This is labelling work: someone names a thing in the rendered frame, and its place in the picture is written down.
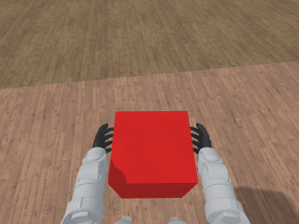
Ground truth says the left robot hand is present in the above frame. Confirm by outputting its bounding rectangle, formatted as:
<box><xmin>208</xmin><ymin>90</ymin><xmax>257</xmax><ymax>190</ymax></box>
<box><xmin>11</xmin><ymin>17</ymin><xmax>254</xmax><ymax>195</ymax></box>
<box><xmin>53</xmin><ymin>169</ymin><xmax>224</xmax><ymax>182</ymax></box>
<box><xmin>92</xmin><ymin>123</ymin><xmax>114</xmax><ymax>153</ymax></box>

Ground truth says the right robot hand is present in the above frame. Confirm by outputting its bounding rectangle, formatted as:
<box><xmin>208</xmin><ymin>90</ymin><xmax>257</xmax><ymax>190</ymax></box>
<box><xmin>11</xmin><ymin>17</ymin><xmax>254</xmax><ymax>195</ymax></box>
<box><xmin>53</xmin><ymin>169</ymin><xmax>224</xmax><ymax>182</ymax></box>
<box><xmin>190</xmin><ymin>122</ymin><xmax>212</xmax><ymax>155</ymax></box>

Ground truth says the right robot shin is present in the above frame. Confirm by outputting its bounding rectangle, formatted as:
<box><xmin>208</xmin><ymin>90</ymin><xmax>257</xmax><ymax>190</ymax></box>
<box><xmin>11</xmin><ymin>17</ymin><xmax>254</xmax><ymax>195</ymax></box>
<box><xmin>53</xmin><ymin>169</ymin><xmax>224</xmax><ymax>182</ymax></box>
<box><xmin>168</xmin><ymin>217</ymin><xmax>178</xmax><ymax>223</ymax></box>

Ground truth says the robot left forearm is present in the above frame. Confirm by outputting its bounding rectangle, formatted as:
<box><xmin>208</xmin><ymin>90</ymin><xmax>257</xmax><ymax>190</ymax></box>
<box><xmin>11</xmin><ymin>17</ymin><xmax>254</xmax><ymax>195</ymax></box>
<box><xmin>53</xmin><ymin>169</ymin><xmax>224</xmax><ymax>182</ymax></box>
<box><xmin>61</xmin><ymin>147</ymin><xmax>108</xmax><ymax>224</ymax></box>

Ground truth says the left robot shin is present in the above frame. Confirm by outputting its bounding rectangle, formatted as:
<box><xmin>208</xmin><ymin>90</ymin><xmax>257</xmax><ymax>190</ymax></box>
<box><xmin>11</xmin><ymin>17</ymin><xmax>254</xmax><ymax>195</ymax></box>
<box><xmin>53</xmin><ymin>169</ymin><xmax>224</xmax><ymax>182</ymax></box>
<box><xmin>122</xmin><ymin>216</ymin><xmax>132</xmax><ymax>221</ymax></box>

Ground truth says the robot right forearm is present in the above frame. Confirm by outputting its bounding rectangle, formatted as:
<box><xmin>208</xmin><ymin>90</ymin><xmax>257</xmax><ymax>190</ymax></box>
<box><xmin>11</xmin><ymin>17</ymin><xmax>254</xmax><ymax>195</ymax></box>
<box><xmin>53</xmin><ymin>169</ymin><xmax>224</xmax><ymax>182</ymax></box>
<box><xmin>196</xmin><ymin>147</ymin><xmax>251</xmax><ymax>224</ymax></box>

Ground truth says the robot shin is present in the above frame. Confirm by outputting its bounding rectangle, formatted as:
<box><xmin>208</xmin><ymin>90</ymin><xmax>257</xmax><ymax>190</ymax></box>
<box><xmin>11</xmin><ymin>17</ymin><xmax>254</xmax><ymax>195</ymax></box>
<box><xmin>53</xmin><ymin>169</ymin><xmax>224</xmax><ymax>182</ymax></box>
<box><xmin>168</xmin><ymin>217</ymin><xmax>178</xmax><ymax>223</ymax></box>
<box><xmin>122</xmin><ymin>216</ymin><xmax>132</xmax><ymax>221</ymax></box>

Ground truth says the carton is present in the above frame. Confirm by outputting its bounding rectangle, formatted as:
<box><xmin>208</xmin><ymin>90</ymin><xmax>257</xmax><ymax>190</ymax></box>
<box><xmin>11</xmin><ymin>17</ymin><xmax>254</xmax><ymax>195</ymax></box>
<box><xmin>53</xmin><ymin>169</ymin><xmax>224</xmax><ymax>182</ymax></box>
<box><xmin>107</xmin><ymin>111</ymin><xmax>198</xmax><ymax>199</ymax></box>

